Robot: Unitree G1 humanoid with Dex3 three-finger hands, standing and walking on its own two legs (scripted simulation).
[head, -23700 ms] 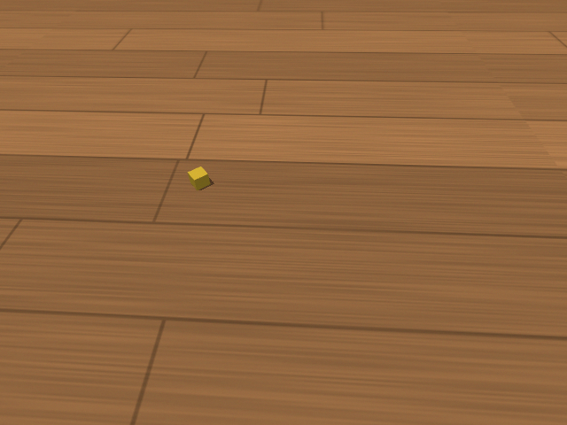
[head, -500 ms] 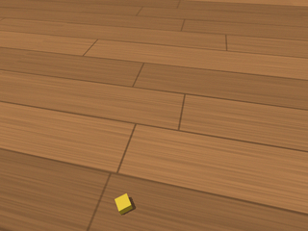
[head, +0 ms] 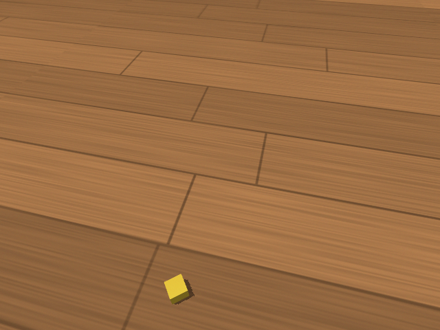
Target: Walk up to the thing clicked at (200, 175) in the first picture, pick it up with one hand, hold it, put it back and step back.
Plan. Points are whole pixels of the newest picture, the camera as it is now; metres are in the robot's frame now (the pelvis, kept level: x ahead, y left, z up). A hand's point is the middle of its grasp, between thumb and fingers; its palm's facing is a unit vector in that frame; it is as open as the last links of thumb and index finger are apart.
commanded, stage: walk up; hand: left
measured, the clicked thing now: (176, 289) +0.44 +0.20 -0.74
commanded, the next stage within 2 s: none
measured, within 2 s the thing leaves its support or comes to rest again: neither
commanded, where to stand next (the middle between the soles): +0.06 -0.02 m, yaw -2 degrees
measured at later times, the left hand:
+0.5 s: hand out of the picture -0.01 +0.24 -0.17, palm faces +0.00 -0.91 -0.42, open 7.4 cm
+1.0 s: hand out of the picture -0.01 +0.28 -0.17, palm faces +0.07 -0.92 -0.38, open 7.4 cm
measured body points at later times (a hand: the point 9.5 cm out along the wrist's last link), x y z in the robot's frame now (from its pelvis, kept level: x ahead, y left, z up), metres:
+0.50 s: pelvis -0.06 -0.04 -0.03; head +0.00 -0.06 +0.42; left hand -0.01 +0.29 -0.14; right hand +0.09 -0.35 -0.15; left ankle -0.03 +0.11 -0.69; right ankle -0.06 -0.14 -0.75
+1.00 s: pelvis -0.03 +0.00 -0.02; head -0.01 +0.01 +0.43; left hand -0.01 +0.33 -0.14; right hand +0.08 -0.31 -0.12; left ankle -0.05 +0.12 -0.75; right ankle +0.02 -0.14 -0.72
